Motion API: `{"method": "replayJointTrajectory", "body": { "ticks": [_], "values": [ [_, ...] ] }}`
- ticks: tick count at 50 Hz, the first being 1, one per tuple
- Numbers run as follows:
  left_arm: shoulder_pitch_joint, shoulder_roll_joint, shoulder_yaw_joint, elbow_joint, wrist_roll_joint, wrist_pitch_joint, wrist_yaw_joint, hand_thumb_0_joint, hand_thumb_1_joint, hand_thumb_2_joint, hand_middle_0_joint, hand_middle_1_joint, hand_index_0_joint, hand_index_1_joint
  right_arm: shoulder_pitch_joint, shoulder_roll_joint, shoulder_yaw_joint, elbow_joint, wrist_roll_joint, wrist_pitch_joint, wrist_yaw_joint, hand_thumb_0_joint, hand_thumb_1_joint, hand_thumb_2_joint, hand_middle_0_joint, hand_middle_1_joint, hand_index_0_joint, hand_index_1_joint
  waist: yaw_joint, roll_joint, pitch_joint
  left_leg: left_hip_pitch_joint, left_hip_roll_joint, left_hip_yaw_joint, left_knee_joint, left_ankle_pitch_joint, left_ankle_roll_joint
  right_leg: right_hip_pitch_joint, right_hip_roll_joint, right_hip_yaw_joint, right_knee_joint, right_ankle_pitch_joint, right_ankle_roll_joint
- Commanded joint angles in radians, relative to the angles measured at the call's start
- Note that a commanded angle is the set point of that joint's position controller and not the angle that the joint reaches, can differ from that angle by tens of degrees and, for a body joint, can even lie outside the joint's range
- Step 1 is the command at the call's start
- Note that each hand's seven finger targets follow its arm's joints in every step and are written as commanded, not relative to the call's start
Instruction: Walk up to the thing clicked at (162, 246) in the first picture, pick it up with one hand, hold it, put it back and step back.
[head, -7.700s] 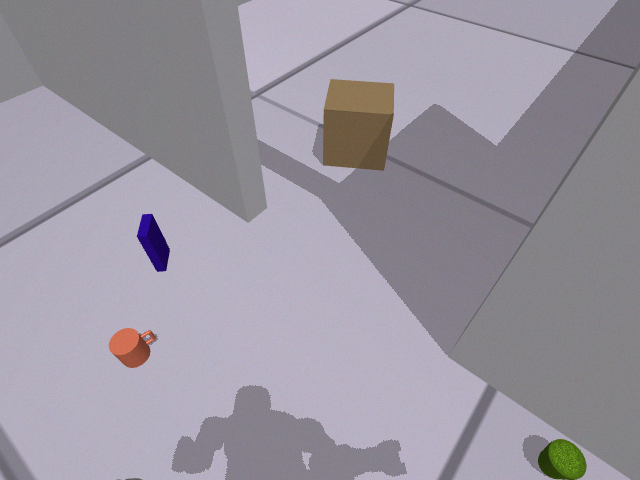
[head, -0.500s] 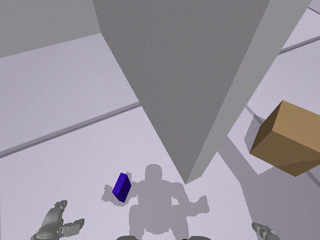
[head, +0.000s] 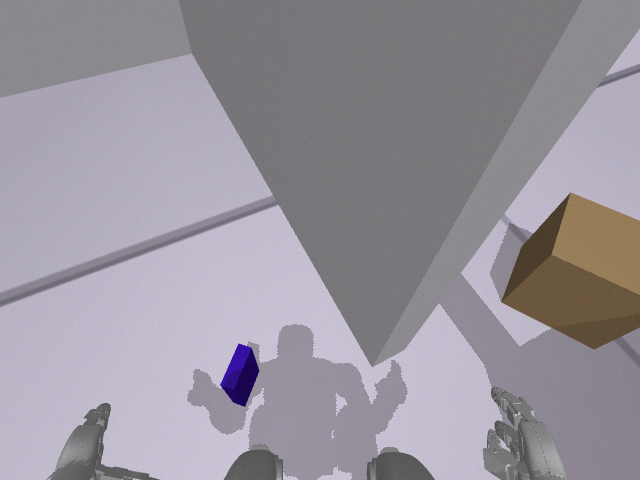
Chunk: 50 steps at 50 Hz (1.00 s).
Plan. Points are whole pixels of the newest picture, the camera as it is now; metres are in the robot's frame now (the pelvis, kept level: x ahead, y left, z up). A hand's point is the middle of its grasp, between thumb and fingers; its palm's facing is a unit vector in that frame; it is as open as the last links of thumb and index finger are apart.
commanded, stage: go down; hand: left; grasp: from the side
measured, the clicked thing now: (242, 377) +0.38 +0.20 -0.61
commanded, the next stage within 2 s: none
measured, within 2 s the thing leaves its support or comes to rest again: neither
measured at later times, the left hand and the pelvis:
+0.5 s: hand (118, 472) +0.14 +0.28 -0.15, palm faces +0.11 -0.95 -0.29, open 17.4 cm; pelvis -0.02 +0.00 -0.05, yaw +0 degrees
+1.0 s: hand (113, 406) +0.24 +0.35 -0.24, palm faces +0.17 -0.97 -0.18, open 17.5 cm; pelvis -0.06 -0.01 -0.18, yaw -2 degrees
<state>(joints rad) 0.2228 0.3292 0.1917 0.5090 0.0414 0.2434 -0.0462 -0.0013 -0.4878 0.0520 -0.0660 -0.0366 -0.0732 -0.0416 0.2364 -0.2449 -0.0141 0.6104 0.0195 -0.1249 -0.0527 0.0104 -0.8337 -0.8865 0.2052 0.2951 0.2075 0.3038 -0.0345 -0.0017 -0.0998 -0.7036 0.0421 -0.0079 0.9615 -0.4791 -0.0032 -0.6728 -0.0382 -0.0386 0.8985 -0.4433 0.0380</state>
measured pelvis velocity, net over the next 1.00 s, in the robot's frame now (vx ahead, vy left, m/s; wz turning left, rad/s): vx -0.06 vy -0.01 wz -0.03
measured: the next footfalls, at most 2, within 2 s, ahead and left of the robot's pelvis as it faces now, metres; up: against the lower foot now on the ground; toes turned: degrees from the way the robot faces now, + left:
none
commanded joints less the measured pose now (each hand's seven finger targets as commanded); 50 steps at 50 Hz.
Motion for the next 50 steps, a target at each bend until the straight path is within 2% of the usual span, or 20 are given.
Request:
{"method": "replayJointTrajectory", "body": {
  "ticks": [1, 11, 21, 22, 23, 25, 27, 28, 30, 31, 32, 34, 36, 37, 39, 40, 44, 46, 47, 50],
  "values": [
    [0.030, 0.191, 0.069, -0.243, -0.007, 0.020, 0.014, 0.000, -0.547, 0.065, -0.051, -0.027, -0.052, -0.032, 0.000, -0.154, -0.059, -0.145, 0.000, -0.060, -0.031, 0.000, -0.832, -0.885, 0.201, 0.299, 0.201, 0.299, -0.002, 0.118, -0.178, 0.117, -0.011, -0.023, -0.120, 0.334, -0.012, 0.039, 0.043, -0.027, -0.044, 0.231, -0.054],
    [0.104, 0.212, 0.128, -0.332, -0.028, 0.051, 0.001, 0.000, -0.528, 0.079, -0.051, -0.015, -0.047, -0.025, -0.003, -0.137, -0.051, -0.188, -0.009, -0.082, -0.054, 0.000, -0.844, -0.889, 0.201, 0.300, 0.201, 0.299, -0.005, 0.087, -0.249, 0.035, -0.015, -0.030, -0.007, 0.390, 0.000, 0.003, 0.038, -0.026, 0.038, 0.280, -0.052],
    [0.140, 0.243, 0.216, -0.284, -0.068, -0.057, -0.071, 0.000, -0.536, 0.051, -0.059, -0.005, -0.057, -0.012, -0.023, -0.133, -0.056, -0.198, -0.014, -0.114, -0.047, 0.000, -0.881, -0.897, 0.201, 0.300, 0.200, 0.300, 0.014, 0.080, -0.227, -0.128, -0.027, -0.019, 0.074, 0.187, 0.011, -0.120, 0.037, -0.018, 0.107, 0.129, -0.054],
    [0.122, 0.265, 0.224, -0.260, -0.067, -0.076, -0.081, 0.000, -0.543, 0.043, -0.063, -0.005, -0.060, -0.011, -0.012, -0.142, -0.061, -0.188, -0.015, -0.115, -0.047, 0.000, -0.876, -0.895, 0.201, 0.300, 0.200, 0.300, 0.001, 0.085, -0.233, -0.136, -0.024, -0.018, 0.090, 0.197, 0.011, -0.135, 0.036, -0.012, 0.123, 0.142, -0.053],
    [0.026, 0.283, 0.226, -0.322, -0.072, -0.108, -0.091, 0.000, -0.523, 0.041, -0.061, -0.002, -0.061, -0.007, -0.022, -0.139, -0.058, -0.195, -0.016, -0.122, -0.045, 0.000, -0.884, -0.897, 0.201, 0.300, 0.200, 0.300, 0.000, 0.105, -0.238, -0.153, -0.024, -0.016, 0.112, 0.188, 0.012, -0.161, 0.033, -0.006, 0.142, 0.138, -0.054],
    [-0.047, 0.309, 0.258, -0.237, -0.087, -0.167, -0.112, 0.000, -0.544, 0.032, -0.068, -0.005, -0.068, -0.009, -0.016, -0.149, -0.060, -0.174, -0.016, -0.132, -0.044, 0.000, -0.904, -0.902, 0.201, 0.300, 0.200, 0.300, -0.019, 0.083, -0.226, -0.209, -0.022, -0.015, 0.163, 0.150, 0.017, -0.230, 0.031, 0.000, 0.184, 0.111, -0.050],
    [-0.089, 0.326, 0.285, -0.159, -0.106, -0.237, -0.145, 0.000, -0.580, 0.007, -0.077, -0.001, -0.078, -0.004, -0.024, -0.160, -0.061, -0.161, -0.016, -0.146, -0.040, 0.000, -0.925, -0.906, 0.200, 0.300, 0.200, 0.300, -0.012, 0.092, -0.254, -0.263, -0.022, -0.020, 0.211, 0.136, 0.016, -0.301, 0.030, 0.005, 0.254, 0.094, -0.054],
    [-0.147, 0.375, 0.317, -0.171, -0.114, -0.281, -0.163, 0.000, -0.604, 0.000, -0.078, -0.012, -0.082, -0.012, -0.025, -0.166, -0.060, -0.159, -0.016, -0.150, -0.038, 0.000, -0.930, -0.907, 0.200, 0.300, 0.200, 0.300, -0.004, 0.105, -0.281, -0.289, -0.024, -0.021, 0.234, 0.105, 0.018, -0.331, 0.027, 0.008, 0.279, 0.063, -0.056],
    [-0.159, 0.366, 0.314, -0.104, -0.131, -0.346, -0.209, 0.000, -0.611, 0.002, -0.084, -0.035, -0.087, -0.035, -0.022, -0.182, -0.058, -0.149, -0.015, -0.157, -0.039, 0.000, -0.925, -0.904, 0.200, 0.300, 0.200, 0.300, 0.002, 0.132, -0.337, -0.294, -0.018, -0.048, 0.254, 0.124, 0.008, -0.395, 0.025, 0.003, 0.351, 0.063, -0.061],
    [-0.202, 0.404, 0.344, -0.120, -0.139, -0.377, -0.227, 0.000, -0.611, 0.008, -0.087, -0.056, -0.091, -0.055, -0.017, -0.189, -0.060, -0.148, -0.015, -0.158, -0.038, 0.000, -0.905, -0.899, 0.200, 0.300, 0.200, 0.300, 0.011, 0.152, -0.387, -0.290, -0.018, -0.050, 0.271, 0.122, 0.007, -0.416, 0.022, 0.005, 0.373, 0.057, -0.062],
    [-0.219, 0.408, 0.341, -0.098, -0.142, -0.401, -0.246, 0.000, -0.611, 0.025, -0.080, -0.062, -0.083, -0.063, -0.016, -0.191, -0.058, -0.143, -0.015, -0.155, -0.039, 0.000, -0.897, -0.898, 0.200, 0.300, 0.200, 0.300, 0.012, 0.164, -0.405, -0.298, -0.019, -0.054, 0.288, 0.119, 0.004, -0.438, 0.021, 0.004, 0.393, 0.054, -0.063],
    [-0.231, 0.393, 0.339, -0.009, -0.154, -0.428, -0.276, 0.000, -0.611, 0.036, -0.080, -0.082, -0.085, -0.081, -0.015, -0.205, -0.056, -0.131, -0.016, -0.148, -0.038, 0.000, -0.876, -0.892, 0.200, 0.300, 0.200, 0.300, 0.012, 0.156, -0.433, -0.321, -0.017, -0.066, 0.318, 0.129, 0.002, -0.489, 0.022, -0.004, 0.434, 0.056, -0.065],
    [-0.273, 0.472, 0.412, 0.042, -0.164, -0.456, -0.293, 0.000, -0.611, 0.018, -0.077, -0.052, -0.077, -0.056, -0.016, -0.224, -0.058, -0.117, -0.013, -0.140, -0.035, 0.000, -0.864, -0.891, 0.200, 0.300, 0.199, 0.300, 0.040, 0.160, -0.456, -0.354, -0.013, -0.080, 0.334, 0.083, 0.001, -0.532, 0.025, -0.010, 0.466, 0.016, -0.067],
    [-0.265, 0.458, 0.409, 0.091, -0.167, -0.464, -0.306, 0.000, -0.611, 0.044, -0.074, -0.076, -0.073, -0.081, -0.017, -0.229, -0.060, -0.113, -0.013, -0.135, -0.033, 0.000, -0.864, -0.891, 0.200, 0.300, 0.199, 0.300, 0.043, 0.155, -0.462, -0.366, -0.014, -0.078, 0.351, 0.093, 0.002, -0.545, 0.022, -0.008, 0.478, 0.024, -0.068],
    [-0.312, 0.501, 0.437, 0.102, -0.171, -0.490, -0.333, 0.000, -0.611, 0.064, -0.065, -0.074, -0.064, -0.080, -0.025, -0.237, -0.058, -0.103, -0.015, -0.126, -0.028, 0.000, -0.857, -0.889, 0.200, 0.300, 0.200, 0.300, 0.056, 0.167, -0.482, -0.387, -0.010, -0.095, 0.367, 0.084, 0.000, -0.587, 0.026, -0.015, 0.522, 0.019, -0.070],
    [-0.339, 0.519, 0.450, 0.127, -0.176, -0.502, -0.348, 0.000, -0.611, 0.092, -0.064, -0.094, -0.059, -0.103, -0.022, -0.242, -0.058, -0.100, -0.015, -0.122, -0.027, 0.000, -0.859, -0.890, 0.200, 0.300, 0.200, 0.300, 0.046, 0.155, -0.486, -0.406, -0.012, -0.094, 0.384, 0.078, 0.004, -0.600, 0.026, -0.015, 0.530, 0.011, -0.070],
    [-0.442, 0.611, 0.526, 0.147, -0.196, -0.567, -0.391, 0.000, -0.611, 0.125, -0.053, -0.112, -0.049, -0.121, -0.035, -0.242, -0.045, -0.079, -0.021, -0.115, -0.023, 0.000, -0.865, -0.892, 0.200, 0.300, 0.200, 0.300, 0.057, 0.134, -0.529, -0.494, -0.020, -0.067, 0.479, 0.074, 0.016, -0.633, 0.028, -0.002, 0.576, 0.005, -0.071],
    [-0.486, 0.584, 0.512, 0.211, -0.206, -0.589, -0.419, 0.000, -0.596, 0.134, -0.050, -0.112, -0.046, -0.120, -0.029, -0.244, -0.041, -0.065, -0.027, -0.114, -0.023, 0.000, -0.865, -0.893, 0.200, 0.300, 0.200, 0.300, 0.030, 0.141, -0.527, -0.528, -0.021, -0.064, 0.522, 0.079, 0.018, -0.681, 0.027, 0.000, 0.607, 0.007, -0.072],
    [-0.509, 0.623, 0.547, 0.215, -0.212, -0.604, -0.427, 0.000, -0.594, 0.143, -0.049, -0.120, -0.043, -0.130, -0.024, -0.252, -0.039, -0.060, -0.027, -0.113, -0.022, 0.000, -0.870, -0.895, 0.200, 0.300, 0.200, 0.300, 0.036, 0.133, -0.551, -0.533, -0.020, -0.069, 0.534, 0.087, 0.018, -0.690, 0.028, -0.005, 0.625, 0.010, -0.072],
    [-0.580, 0.656, 0.554, 0.261, -0.216, -0.637, -0.463, 0.000, -0.563, 0.144, -0.044, -0.109, -0.037, -0.119, -0.020, -0.253, -0.030, -0.042, -0.036, -0.112, -0.025, 0.000, -0.869, -0.895, 0.200, 0.300, 0.200, 0.300, 0.027, 0.124, -0.571, -0.600, -0.024, -0.050, 0.598, 0.078, 0.024, -0.705, 0.028, 0.009, 0.642, 0.000, -0.071]
  ]
}}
